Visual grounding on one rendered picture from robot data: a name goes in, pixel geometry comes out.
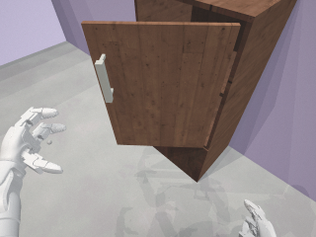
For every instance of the robot left forearm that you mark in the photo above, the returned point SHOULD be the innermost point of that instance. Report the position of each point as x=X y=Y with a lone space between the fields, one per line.
x=11 y=182

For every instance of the robot right hand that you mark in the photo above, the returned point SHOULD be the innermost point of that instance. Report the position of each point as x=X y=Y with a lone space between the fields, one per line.
x=260 y=227

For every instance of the robot left hand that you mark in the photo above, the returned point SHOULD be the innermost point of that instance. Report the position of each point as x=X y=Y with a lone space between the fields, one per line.
x=18 y=139

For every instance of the cupboard door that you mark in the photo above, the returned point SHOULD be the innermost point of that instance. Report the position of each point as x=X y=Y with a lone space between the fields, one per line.
x=166 y=76

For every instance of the handle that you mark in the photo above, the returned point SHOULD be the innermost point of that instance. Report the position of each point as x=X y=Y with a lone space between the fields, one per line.
x=104 y=79

